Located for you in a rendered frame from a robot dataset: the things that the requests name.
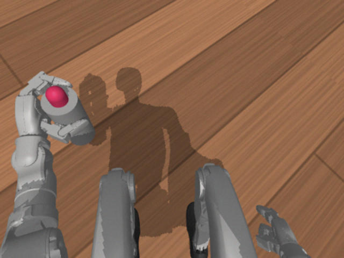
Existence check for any right robot arm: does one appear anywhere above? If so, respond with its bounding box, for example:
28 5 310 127
279 243 312 258

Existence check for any bottle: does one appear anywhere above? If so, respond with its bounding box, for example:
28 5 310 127
40 86 95 146

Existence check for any left robot hand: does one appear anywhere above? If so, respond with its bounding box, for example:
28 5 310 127
15 71 89 144

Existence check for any left robot arm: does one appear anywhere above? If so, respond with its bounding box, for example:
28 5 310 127
0 134 68 258

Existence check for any right robot hand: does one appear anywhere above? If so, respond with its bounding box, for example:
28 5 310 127
256 205 298 255

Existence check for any right robot foot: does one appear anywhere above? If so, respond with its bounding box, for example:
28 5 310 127
186 202 208 258

